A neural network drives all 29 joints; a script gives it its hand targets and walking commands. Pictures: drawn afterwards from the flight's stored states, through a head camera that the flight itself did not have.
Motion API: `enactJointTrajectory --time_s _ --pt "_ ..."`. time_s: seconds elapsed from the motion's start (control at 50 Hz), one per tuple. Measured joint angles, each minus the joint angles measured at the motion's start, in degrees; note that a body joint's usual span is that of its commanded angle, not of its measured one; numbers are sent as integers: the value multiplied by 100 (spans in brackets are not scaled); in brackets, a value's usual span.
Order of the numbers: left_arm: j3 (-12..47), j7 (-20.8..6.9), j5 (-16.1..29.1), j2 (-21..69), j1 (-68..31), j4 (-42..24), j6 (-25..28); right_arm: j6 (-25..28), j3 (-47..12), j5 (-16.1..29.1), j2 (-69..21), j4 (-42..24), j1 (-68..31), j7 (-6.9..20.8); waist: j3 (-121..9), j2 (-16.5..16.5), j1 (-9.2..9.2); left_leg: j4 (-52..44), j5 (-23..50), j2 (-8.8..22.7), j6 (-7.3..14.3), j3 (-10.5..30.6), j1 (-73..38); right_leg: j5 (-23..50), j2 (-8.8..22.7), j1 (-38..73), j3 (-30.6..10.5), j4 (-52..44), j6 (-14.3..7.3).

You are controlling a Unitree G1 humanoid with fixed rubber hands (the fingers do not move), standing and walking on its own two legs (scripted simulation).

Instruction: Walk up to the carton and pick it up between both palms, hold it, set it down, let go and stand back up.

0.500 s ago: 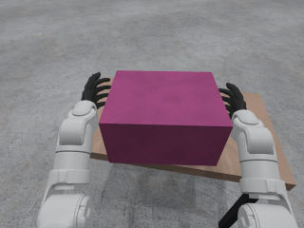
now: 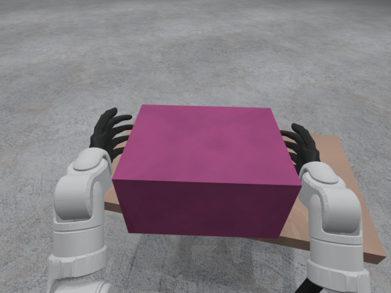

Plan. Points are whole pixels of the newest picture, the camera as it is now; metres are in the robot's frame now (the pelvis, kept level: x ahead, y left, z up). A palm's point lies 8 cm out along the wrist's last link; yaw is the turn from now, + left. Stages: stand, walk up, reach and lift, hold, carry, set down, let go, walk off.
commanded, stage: hold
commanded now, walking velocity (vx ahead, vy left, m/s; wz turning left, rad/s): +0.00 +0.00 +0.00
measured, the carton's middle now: (204, 166) +0.33 +0.01 +0.15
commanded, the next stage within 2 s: none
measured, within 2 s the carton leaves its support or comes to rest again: neither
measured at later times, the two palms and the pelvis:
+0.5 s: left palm (110, 143) +0.32 +0.17 +0.21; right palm (318, 164) +0.30 -0.19 +0.19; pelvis -0.04 +0.01 +0.00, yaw -1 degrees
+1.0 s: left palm (113, 143) +0.34 +0.18 +0.19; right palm (304, 158) +0.34 -0.18 +0.17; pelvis -0.01 +0.00 +0.00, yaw -1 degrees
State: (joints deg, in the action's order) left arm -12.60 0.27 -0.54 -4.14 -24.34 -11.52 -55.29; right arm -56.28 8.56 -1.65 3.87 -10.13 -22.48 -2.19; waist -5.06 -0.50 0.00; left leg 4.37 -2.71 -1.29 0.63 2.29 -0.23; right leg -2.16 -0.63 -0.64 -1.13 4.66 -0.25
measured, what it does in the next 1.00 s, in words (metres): stands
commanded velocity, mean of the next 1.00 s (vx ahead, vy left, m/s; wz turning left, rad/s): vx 0.00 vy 0.00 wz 0.00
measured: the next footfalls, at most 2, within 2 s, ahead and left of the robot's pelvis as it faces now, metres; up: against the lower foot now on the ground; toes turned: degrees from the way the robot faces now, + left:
none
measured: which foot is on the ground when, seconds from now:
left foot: down 0.00-1.00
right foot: down 0.00-1.00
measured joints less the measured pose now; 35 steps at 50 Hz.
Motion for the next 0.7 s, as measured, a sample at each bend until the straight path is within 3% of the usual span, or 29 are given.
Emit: enactJointTrajectory --time_s 0.14,0.26,0.56,0.7 --pt "79 1 -108 56 -41 4 -52 -59 59 -41 65 -25 2 103 -104 -17 67 19 71 -27 31 -55 98 124 28 -78 -46 -54 33" --pt "18 5 -287 151 -321 447 7 43 180 -155 115 494 -296 291 -180 -17 110 44 146 -41 49 -100 212 212 43 -200 -75 -33 52" --pt "-167 -11 -369 47 -1126 1709 726 716 354 -305 201 1683 -1076 329 -327 30 98 217 247 -22 27 -119 807 329 28 -775 -48 105 37" --pt "-190 -29 -344 -4 -1200 1980 1011 979 353 -331 181 1908 -1137 290 -273 35 87 159 274 -1 6 -96 887 361 11 -836 -14 22 14"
